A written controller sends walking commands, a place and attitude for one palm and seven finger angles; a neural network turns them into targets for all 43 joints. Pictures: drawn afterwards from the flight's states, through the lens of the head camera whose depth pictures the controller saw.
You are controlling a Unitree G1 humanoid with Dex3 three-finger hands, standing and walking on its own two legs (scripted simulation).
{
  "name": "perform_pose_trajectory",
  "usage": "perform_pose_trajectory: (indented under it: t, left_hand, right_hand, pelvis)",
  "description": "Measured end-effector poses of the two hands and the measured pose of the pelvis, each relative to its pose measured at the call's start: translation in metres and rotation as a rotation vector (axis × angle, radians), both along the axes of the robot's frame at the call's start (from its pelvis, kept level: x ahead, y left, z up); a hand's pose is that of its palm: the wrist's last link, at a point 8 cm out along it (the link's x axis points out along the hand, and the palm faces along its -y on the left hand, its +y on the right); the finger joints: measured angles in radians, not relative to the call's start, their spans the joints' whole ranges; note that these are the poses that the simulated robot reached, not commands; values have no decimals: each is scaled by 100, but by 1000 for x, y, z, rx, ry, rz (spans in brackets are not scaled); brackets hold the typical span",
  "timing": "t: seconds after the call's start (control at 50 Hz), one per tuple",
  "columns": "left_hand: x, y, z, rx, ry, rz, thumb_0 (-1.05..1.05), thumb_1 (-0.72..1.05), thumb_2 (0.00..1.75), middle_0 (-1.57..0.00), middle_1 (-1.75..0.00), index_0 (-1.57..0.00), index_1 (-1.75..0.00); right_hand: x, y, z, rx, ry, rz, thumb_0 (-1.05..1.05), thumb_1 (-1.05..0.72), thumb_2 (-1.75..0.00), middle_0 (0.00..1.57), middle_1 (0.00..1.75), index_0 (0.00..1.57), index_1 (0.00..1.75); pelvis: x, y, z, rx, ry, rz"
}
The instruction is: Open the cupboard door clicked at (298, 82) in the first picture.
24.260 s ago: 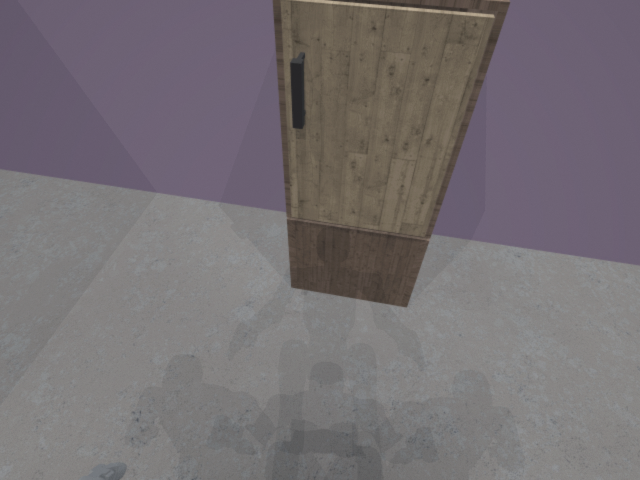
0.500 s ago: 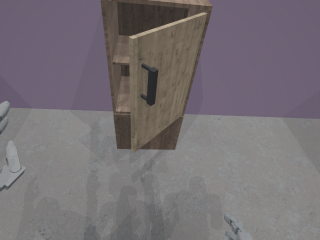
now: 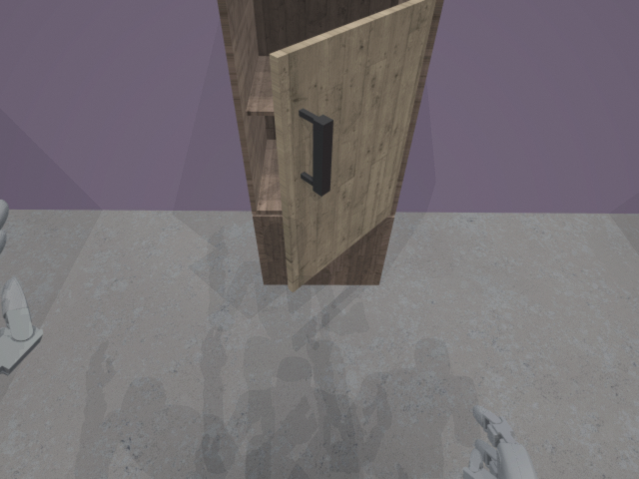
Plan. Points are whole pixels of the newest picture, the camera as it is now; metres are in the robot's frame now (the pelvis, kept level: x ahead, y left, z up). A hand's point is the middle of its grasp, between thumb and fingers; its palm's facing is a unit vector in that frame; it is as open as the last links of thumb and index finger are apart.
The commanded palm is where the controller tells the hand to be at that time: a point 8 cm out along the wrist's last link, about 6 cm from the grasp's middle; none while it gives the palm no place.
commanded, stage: stop stepping back and stand still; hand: left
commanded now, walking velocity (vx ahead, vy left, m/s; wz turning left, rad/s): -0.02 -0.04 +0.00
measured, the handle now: (313, 153) +0.62 +0.04 +0.07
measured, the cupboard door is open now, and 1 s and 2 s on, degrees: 45 45 45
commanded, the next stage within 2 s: let the arm hang, fingers relaxed in 0.02 s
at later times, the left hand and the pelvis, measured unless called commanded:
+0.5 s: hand out of the picture -0.03 +0.19 -0.18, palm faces +0.05 -0.99 -0.16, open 7.2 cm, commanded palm none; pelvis -0.03 +0.02 +0.00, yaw +3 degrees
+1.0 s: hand out of the picture +0.01 +0.27 -0.15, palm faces +0.06 -0.94 -0.33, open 7.4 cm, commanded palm none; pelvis -0.02 +0.03 +0.01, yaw +2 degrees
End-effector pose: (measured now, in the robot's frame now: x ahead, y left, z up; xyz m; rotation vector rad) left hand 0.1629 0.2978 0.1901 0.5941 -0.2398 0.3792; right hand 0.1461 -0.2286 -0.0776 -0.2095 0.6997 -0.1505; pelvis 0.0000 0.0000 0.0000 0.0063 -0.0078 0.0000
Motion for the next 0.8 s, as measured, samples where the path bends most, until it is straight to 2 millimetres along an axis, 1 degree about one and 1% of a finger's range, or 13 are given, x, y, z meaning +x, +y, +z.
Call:
perform_pose_trajectory:
  t: [0.1,0.14,0.18,0.24,0.3,0.34,0.38,0.42,0.46,0.52,0.62,0.7,0.8]
  left_hand:
    - [-3,-2,-1,-3,44,-12,2,88,90,-21,-31,-21,-30]
    - [-3,0,-12,-5,90,-17,1,89,90,-21,-31,-21,-30]
    - [4,8,-54,-55,261,-6,1,89,90,-20,-30,-20,-30]
    - [-3,15,-148,-210,625,74,0,89,90,-20,-30,-20,-30]
    - [-42,1,-233,-354,967,134,1,90,90,-19,-30,-20,-30]
    - [-76,-17,-277,-446,1149,152,1,90,90,-19,-30,-20,-30]
    - [-112,-36,-308,-533,1299,162,1,90,90,-20,-30,-20,-30]
    - [-145,-54,-328,-613,1417,179,2,91,90,-20,-30,-20,-30]
    - [-176,-56,-335,-660,1490,239,2,95,90,-20,-30,-20,-30]
    - [-214,-54,-336,-704,1573,300,2,96,90,-20,-30,-20,-30]
    - [-255,-40,-327,-708,1649,398,1,94,90,-20,-30,-20,-30]
    - [-262,-24,-318,-674,1655,445,1,92,90,-20,-30,-20,-30]
    - [-242,-5,-311,-623,1596,452,1,91,90,-20,-30,-20,-30]
  right_hand:
    - [7,17,1,48,-12,34,2,-90,-90,20,30,20,30]
    - [8,19,-2,58,-7,54,2,-90,-90,20,30,21,30]
    - [7,15,-17,63,47,96,1,-90,-90,20,30,21,30]
    - [-2,4,-40,46,160,107,1,-90,-90,20,30,21,30]
    - [-22,-8,-49,25,253,73,1,-90,-90,20,30,21,30]
    - [-42,-15,-51,0,324,47,1,-90,-90,20,30,21,30]
    - [-67,-19,-52,-24,406,20,1,-90,-90,20,30,20,30]
    - [-93,-21,-51,-43,493,-1,1,-91,-90,20,30,20,30]
    - [-118,-19,-50,-52,582,-13,1,-91,-90,20,30,20,30]
    - [-150,-12,-49,-47,695,-24,1,-91,-90,20,30,20,30]
    - [-178,3,-53,-7,781,-40,1,-91,-90,20,30,20,30]
    - [-180,14,-58,27,778,-45,1,-90,-90,20,30,20,30]
    - [-165,20,-63,53,728,-39,1,-90,-90,20,30,20,30]
  pelvis:
    - [-4,1,3,-11,14,-4]
    - [-6,4,3,-12,23,5]
    - [-10,8,-1,-12,37,19]
    - [-19,13,-5,-7,41,31]
    - [-24,13,-7,-3,30,38]
    - [-26,14,-7,-4,17,43]
    - [-27,14,-7,-5,4,46]
    - [-28,15,-5,-8,-4,46]
    - [-29,15,-1,-15,-6,50]
    - [-29,16,3,-21,-4,56]
    - [-30,19,7,-22,-6,60]
    - [-31,22,8,-19,-10,56]
    - [-30,25,8,-14,-12,50]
